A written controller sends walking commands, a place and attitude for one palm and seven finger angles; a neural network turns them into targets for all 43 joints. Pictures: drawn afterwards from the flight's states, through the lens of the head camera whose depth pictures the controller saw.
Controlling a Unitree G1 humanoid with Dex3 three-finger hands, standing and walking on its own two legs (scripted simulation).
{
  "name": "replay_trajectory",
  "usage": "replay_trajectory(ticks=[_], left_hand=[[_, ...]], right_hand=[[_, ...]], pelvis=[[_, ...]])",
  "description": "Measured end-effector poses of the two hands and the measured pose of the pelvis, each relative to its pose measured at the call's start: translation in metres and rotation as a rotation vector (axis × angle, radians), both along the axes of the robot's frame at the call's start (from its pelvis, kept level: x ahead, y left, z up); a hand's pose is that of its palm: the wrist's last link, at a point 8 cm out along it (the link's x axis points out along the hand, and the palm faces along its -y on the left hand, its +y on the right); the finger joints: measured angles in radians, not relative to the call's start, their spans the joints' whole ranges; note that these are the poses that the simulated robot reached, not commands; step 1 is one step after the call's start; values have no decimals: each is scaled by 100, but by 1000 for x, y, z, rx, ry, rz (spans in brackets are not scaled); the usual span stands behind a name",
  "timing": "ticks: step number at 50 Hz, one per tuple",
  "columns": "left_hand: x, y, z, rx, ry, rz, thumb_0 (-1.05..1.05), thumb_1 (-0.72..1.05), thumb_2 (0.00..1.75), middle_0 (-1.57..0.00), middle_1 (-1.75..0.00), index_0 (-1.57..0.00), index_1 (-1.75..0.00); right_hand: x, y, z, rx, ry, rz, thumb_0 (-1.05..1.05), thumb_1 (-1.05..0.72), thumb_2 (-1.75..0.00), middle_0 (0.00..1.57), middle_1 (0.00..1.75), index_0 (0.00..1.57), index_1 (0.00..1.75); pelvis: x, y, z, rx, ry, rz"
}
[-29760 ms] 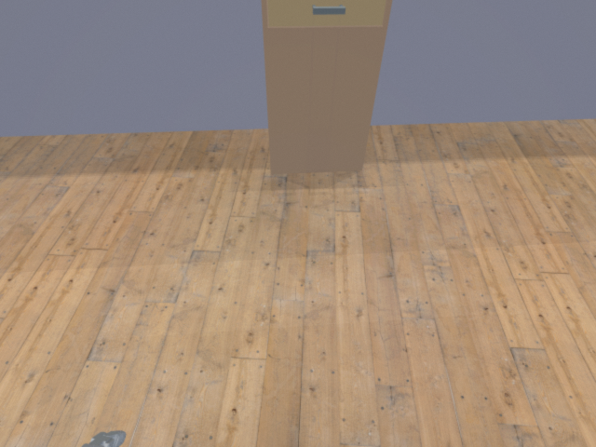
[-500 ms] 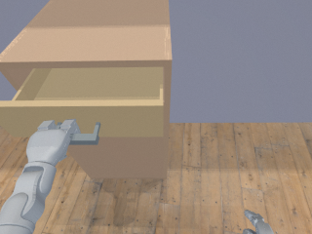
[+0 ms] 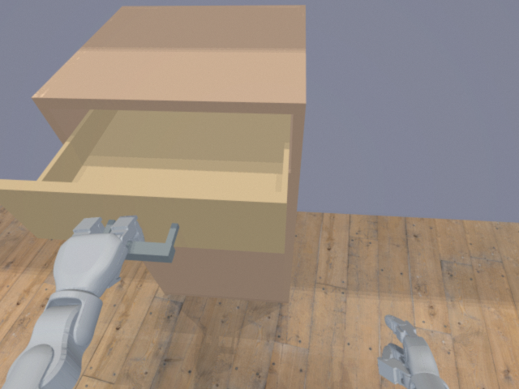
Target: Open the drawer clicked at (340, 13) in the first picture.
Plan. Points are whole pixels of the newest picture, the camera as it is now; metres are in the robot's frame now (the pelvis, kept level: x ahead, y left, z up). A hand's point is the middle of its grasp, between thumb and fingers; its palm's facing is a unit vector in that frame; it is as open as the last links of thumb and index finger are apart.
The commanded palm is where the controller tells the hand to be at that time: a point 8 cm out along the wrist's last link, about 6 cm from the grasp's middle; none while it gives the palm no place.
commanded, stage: pull the drawer open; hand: left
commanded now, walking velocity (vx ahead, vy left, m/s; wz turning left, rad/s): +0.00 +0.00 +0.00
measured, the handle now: (137, 239) +0.31 +0.23 +0.06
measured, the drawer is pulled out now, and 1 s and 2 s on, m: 0.20 0.30 0.30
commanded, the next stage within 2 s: open the thumb to release the handle in 1.38 s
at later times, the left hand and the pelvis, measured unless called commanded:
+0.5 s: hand (92, 317) +0.20 +0.26 +0.04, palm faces +0.01 -0.06 -1.00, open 5.2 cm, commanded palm +0.17 +0.26 +0.10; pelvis +0.00 +0.00 -0.01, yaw +0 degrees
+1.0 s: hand (77, 350) +0.15 +0.26 +0.04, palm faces -0.01 -0.07 -1.00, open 5.3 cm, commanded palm +0.11 +0.26 +0.10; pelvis +0.00 +0.00 -0.01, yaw -2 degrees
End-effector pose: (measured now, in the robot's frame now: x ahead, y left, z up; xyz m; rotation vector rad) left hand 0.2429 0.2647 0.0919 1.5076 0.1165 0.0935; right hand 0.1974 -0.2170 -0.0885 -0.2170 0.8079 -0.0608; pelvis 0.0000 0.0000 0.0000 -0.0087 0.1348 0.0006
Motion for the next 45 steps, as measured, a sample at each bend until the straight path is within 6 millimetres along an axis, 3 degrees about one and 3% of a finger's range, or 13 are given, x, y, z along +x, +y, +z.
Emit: replay_trajectory(ticks=[12, 18, 31, 45], left_hand=[[-36, 0, 1, -12, 3, -6, 0, 79, 82, -38, -135, -42, -135], [-55, -1, 0, 0, -11, -5, -1, 78, 84, -38, -135, -42, -135], [-78, -2, 1, -1, -10, 24, -1, 78, 81, -40, -135, -42, -135], [-106, -3, 2, -11, 11, 37, -1, 78, 80, -39, -135, -42, -135]], right_hand=[[-7, -13, 0, -22, 16, -17, 1, -91, -90, 21, 30, 20, 30], [-3, -10, -5, -23, 19, 6, 1, -91, -90, 20, 30, 20, 30], [8, 9, -2, 28, -32, 41, 1, -91, -90, 21, 30, 20, 30], [6, -5, 6, -13, -48, 40, 1, -91, -90, 21, 30, 20, 30]], pelvis=[[5, 2, -1, -3, 7, -13], [4, 3, -4, -4, 12, -4], [2, 1, -7, -3, 7, -11], [0, 1, -9, -6, 12, -22]])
